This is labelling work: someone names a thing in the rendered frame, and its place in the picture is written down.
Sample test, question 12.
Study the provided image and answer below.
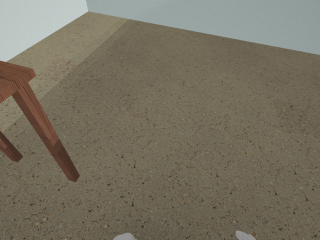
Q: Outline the right robot hand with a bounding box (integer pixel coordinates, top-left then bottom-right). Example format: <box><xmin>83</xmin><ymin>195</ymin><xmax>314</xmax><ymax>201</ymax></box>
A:
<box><xmin>235</xmin><ymin>230</ymin><xmax>256</xmax><ymax>240</ymax></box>

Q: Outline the table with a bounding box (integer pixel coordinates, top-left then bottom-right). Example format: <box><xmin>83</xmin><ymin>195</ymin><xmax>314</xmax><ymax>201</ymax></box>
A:
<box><xmin>0</xmin><ymin>61</ymin><xmax>80</xmax><ymax>182</ymax></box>

